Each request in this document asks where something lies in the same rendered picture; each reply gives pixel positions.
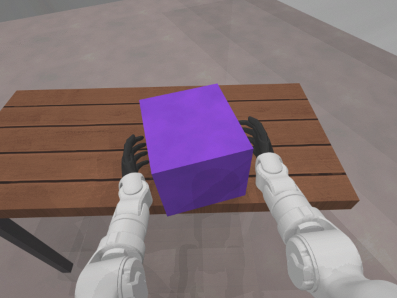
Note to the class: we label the left robot hand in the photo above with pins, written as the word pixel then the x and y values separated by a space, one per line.
pixel 128 159

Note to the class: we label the left robot forearm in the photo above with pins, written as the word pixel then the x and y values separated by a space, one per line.
pixel 129 223

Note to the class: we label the table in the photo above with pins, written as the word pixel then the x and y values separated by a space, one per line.
pixel 61 154

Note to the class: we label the right robot forearm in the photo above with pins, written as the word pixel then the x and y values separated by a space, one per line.
pixel 287 204

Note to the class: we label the carton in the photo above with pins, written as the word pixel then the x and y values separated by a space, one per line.
pixel 198 152

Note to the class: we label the right robot upper arm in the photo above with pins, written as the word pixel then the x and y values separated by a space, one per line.
pixel 327 265

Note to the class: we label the left robot upper arm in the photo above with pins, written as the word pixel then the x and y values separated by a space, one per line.
pixel 122 277

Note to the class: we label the right robot hand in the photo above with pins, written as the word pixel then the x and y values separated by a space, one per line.
pixel 260 140

